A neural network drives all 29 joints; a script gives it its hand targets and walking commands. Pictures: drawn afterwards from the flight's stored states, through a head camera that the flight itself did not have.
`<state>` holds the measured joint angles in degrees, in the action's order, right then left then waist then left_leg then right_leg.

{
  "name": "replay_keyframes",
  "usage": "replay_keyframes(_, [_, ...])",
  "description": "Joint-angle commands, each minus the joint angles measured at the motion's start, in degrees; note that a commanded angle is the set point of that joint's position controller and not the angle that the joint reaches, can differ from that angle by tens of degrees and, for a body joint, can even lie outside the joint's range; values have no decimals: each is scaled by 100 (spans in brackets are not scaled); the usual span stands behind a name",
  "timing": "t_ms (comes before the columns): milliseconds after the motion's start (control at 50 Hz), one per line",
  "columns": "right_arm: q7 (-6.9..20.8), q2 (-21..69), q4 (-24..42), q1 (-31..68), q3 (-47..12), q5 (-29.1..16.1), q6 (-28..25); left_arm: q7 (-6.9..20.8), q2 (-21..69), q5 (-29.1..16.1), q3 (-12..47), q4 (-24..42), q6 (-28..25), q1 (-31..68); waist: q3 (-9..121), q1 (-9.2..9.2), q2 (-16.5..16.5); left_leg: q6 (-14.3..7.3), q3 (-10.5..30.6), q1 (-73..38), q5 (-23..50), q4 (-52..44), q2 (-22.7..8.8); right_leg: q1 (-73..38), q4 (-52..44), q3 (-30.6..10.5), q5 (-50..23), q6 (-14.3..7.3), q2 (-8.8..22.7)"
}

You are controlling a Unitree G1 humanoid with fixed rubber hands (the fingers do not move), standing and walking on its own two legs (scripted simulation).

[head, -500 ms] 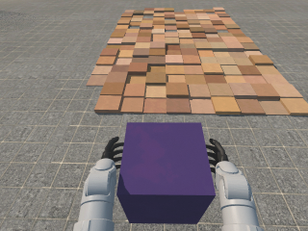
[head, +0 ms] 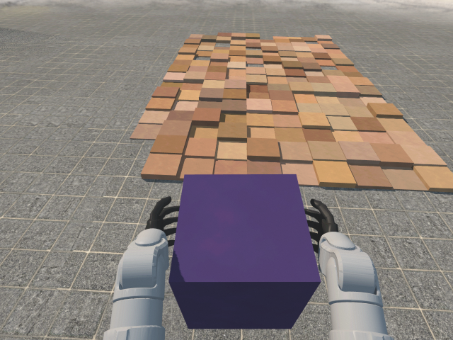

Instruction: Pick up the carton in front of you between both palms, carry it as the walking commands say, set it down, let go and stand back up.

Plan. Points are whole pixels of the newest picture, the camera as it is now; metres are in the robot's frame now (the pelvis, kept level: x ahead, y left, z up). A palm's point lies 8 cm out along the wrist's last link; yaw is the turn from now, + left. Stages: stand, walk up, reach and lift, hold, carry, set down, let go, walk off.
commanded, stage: carry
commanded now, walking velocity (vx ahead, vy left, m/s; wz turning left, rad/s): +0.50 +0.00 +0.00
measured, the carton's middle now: (240, 254) +0.30 +0.00 +0.01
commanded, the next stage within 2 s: none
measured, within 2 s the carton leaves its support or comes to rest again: neither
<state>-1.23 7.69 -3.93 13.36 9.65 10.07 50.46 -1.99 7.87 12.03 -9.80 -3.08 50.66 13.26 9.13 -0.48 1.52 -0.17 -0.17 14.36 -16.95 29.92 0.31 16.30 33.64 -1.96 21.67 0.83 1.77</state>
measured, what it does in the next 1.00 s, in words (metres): walks ahead: right foot, then left foot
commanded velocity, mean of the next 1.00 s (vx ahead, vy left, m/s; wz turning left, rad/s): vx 0.50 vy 0.00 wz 0.00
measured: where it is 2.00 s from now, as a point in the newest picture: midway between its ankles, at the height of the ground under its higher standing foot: (223, 200)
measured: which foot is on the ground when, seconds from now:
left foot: down 0.00-0.18, up 0.20-0.44, down 0.46-0.90, up 0.92-1.00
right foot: up 0.00-0.14, down 0.16-0.48, up 0.50-0.88, down 0.90-1.00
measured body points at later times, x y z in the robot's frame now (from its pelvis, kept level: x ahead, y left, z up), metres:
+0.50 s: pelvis +0.23 +0.03 -0.01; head +0.21 +0.04 +0.44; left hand +0.50 +0.20 +0.08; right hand +0.52 -0.10 +0.09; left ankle +0.30 +0.12 -0.74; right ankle +0.08 -0.10 -0.72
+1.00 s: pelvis +0.56 +0.01 -0.01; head +0.57 +0.01 +0.44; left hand +0.83 +0.17 +0.05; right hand +0.84 -0.13 +0.05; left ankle +0.37 +0.11 -0.65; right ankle +0.63 -0.06 -0.73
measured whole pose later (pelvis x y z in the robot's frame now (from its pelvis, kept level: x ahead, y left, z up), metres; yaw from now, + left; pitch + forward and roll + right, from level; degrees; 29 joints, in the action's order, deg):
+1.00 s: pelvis +0.56 +0.01 -0.01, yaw +3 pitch +4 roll -1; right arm -4.7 7.4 17.7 7.5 6.9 5.9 69.0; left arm -5.1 7.7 6.5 -5.6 15.2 67.8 9.0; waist 3.8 0.9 -1.8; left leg 0.0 -3.9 14.9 -25.3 63.5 -4.4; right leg 24.8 31.3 16.5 10.7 -5.7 1.8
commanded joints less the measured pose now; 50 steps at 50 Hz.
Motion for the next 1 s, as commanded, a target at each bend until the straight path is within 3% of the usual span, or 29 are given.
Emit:
replay_keyframes(0, [1145, 4833, 587, 3147, -3833, -1941, 382, 1220, 4870, -2083, 3941, 608, 448, 3432, 62, -120, -1618, -844, 2776, -1079, -2380, -2204, -1899, 2256, 1013, 788, 682, 71, -70])
replay_keyframes(20, [1079, 4731, 803, 3164, -3881, -1968, 549, 1236, 4963, -2300, 4100, 723, 610, 3514, -41, -129, -1332, -1037, 2813, -943, -1898, -2191, -2010, 2256, 802, 638, 605, 9, 147])
replay_keyframes(40, [1018, 4687, 1068, 3194, -3965, -2055, 705, 1240, 5021, -2516, 4203, 843, 751, 3508, 103, -108, -1089, -1026, 2377, -925, -1302, -2038, -1913, 1977, 485, 655, 562, -23, 157])
replay_keyframes(100, [919, 4825, 1702, 3075, -4211, -2356, 1099, 1193, 5129, -2888, 4379, 1183, 1107, 3139, 725, -25, -1052, -636, 819, -622, -491, -1443, -1212, 423, -779, 1225, -437, -4, -264])
replay_keyframes(140, [920, 4901, 1916, 2696, -4283, -2464, 1332, 1153, 5175, -2918, 4334, 1398, 1321, 2745, 1090, 18, -722, -444, 178, 336, -745, -654, -885, -1385, -1299, 1138, -852, -35, -69])
replay_keyframes(160, [935, 4890, 1977, 2558, -4285, -2489, 1442, 1127, 5119, -2880, 4287, 1473, 1441, 2466, 1327, 119, -63, -306, -166, 1232, -865, 398, -683, -2452, -1597, 177, -255, -214, 659])
replay_keyframes(180, [989, 4949, 2192, 2643, -4365, -2601, 1582, 1091, 4949, -2731, 4201, 1525, 1509, 2236, 1263, 188, 1321, -44, -686, 2704, -1141, 1752, -301, -3161, -1960, -1821, 637, -854, 1961])
replay_keyframes(200, [1046, 4959, 2316, 2824, -4419, -2697, 1692, 1049, 4940, -2622, 4129, 1614, 1571, 2221, 829, 222, 1322, -82, -500, 3494, -1505, 2173, -302, -3071, -2125, -2671, 269, -1372, 2483])
replay_keyframes(220, [1101, 5047, 2340, 2847, -4457, -2762, 1755, 1006, 4978, -2579, 4174, 1892, 1640, 2307, 628, 249, 891, -147, -321, 3687, -1569, 2452, -498, -2895, -2104, -2530, -377, -1495, 2478])
replay_keyframes(260, [1146, 5156, 2434, 2605, -4422, -2837, 1799, 986, 5223, -2663, 4344, 2398, 1736, 2409, 762, 219, 250, -109, -282, 3449, -1245, 2272, -672, -2677, -2184, -1564, -572, -1194, 2208])
replay_keyframes(300, [1114, 5168, 2652, 2691, -4488, -2883, 1843, 1017, 5257, -2839, 4433, 2717, 1782, 2660, 772, 194, 442, -21, -547, 2692, -428, 1389, -564, -2169, -2291, -514, -684, -868, 1707])
replay_keyframes(360, [1000, 4974, 2805, 2447, -4409, -2797, 1928, 1054, 4981, -2977, 4477, 2783, 1919, 2462, 714, 174, 739, 33, -1027, 1601, 250, 403, -296, -1558, -2156, 329, -1122, -698, 1383])
replay_keyframes(400, [945, 4819, 2731, 2193, -4298, -2667, 2000, 1073, 4807, -3002, 4466, 2744, 2012, 2356, 749, 114, 611, 31, -1425, 439, 897, -255, -136, -991, -1674, 794, -1002, -520, 1217])
replay_keyframes(420, [933, 4743, 2677, 2108, -4240, -2626, 2032, 1082, 4729, -3007, 4456, 2739, 2055, 2338, 891, 76, 407, 4, -1649, -470, 897, -310, -12, -550, -1107, 1058, -1228, -401, 1057])
replay_keyframes(440, [924, 4671, 2596, 2036, -4174, -2586, 2065, 1091, 4640, -3004, 4432, 2708, 2098, 2326, 1130, 13, 190, -95, -1516, -1464, 615, -254, -149, -8, -249, 1349, -1500, -244, 887])
replay_keyframes(460, [904, 4549, 2491, 1945, -4073, -2500, 2095, 1111, 4500, -2993, 4399, 2690, 2160, 2404, 1194, -141, -697, -362, 165, -2175, -410, -975, -1203, 928, 1173, 1536, -931, 47, 524])
replay_keyframes(480, [889, 4515, 2331, 2004, -3992, -2375, 2099, 1126, 4517, -3074, 4437, 2745, 2245, 2665, 1238, -172, -1990, -1169, 2660, -2924, -706, -1717, -2513, 2394, 2668, 1385, 547, 221, -142])
replay_keyframes(500, [878, 4619, 2408, 2127, -4000, -2435, 2116, 1165, 4618, -3126, 4440, 2628, 2264, 2757, 1152, -135, -1601, -1447, 2973, -2844, -201, -1725, -2728, 2939, 3458, 645, 816, 25, 179])
replay_keyframes(560, [920, 5167, 2638, 2529, -4220, -2611, 2067, 1230, 5002, -3153, 4393, 2511, 2170, 2765, 1098, -98, -371, -1056, 1610, -2181, 824, -1626, -2329, 2890, 3410, 302, 12, -181, 708])
replay_keyframes(600, [988, 5401, 2740, 2650, -4365, -2743, 1985, 1197, 5151, -3013, 4410, 2528, 2049, 2649, 1058, -82, -523, -791, 779, -1904, 1118, -1816, -2047, 2514, 2676, 493, -477, -136, 637])
replay_keyframes(700, [1134, 5247, 2814, 2367, -4484, -2894, 1918, 1022, 5200, -2625, 4357, 2479, 1878, 2043, 767, -65, -816, -695, -330, -1994, 2270, -1779, -1544, 2258, 890, 1017, -1258, -45, 322])
replay_keyframes(800, [1174, 5035, 2631, 1979, -4432, -2765, 1906, 1028, 5083, -2599, 4398, 2504, 1903, 1885, 286, -87, -1099, -543, -855, -1886, 3013, -1652, -1389, 1474, -341, 1540, -1988, -215, 75])
replay_keyframes(860, [1170, 4981, 2659, 1981, -4450, -2704, 1899, 1095, 5073, -2673, 4416, 2437, 1893, 1828, 652, 55, -1029, -283, -1417, -1623, 4099, -237, -1203, -197, -732, 2010, -1719, -323, -359])
replay_keyframes(880, [1164, 4940, 2664, 1966, -4455, -2676, 1896, 1125, 5062, -2687, 4395, 2384, 1883, 1794, 990, 131, -816, -131, -1473, -945, 3555, 701, -1028, -1396, -709, 1870, -1348, -330, -268])
replay_keyframes(900, [1164, 4916, 2666, 2012, -4471, -2660, 1900, 1149, 5001, -2669, 4346, 2332, 1877, 1760, 1354, 232, -29, 50, -1339, 193, 1985, 2180, -796, -2459, -1163, -13, -88, -598, 990])
replay_keyframes(920, [1155, 4960, 2825, 2148, -4546, -2682, 1907, 1185, 5060, -2672, 4359, 2176, 1805, 1810, 1646, 224, 1596, 239, -972, 2014, -692, 3815, -9, -3610, -1884, -2615, 208, -1445, 2399])
replay_keyframes(940, [1159, 5008, 2767, 2188, -4550, -2685, 1872, 1206, 5208, -2780, 4390, 2198, 1764, 1745, 1471, 209, 1299, 50, -199, 2476, -1017, 4527, -206, -3293, -2125, -2720, -698, -1554, 2408])
replay_keyframes(960, [1165, 5179, 2790, 2275, -4570, -2717, 1813, 1217, 5378, -2841, 4452, 2279, 1709, 1856, 1418, 191, 978, -101, -55, 2547, -835, 4702, -434, -3016, -1971, -2070, -1524, -1462, 2199])
replay_keyframes(980, [1166, 5344, 2765, 2272, -4597, -2737, 1743, 1223, 5539, -2899, 4523, 2401, 1656, 1993, 1426, 168, 267, -185, 31, 2482, -542, 4512, -654, -2703, -1863, -1569, -1917, -1294, 2116])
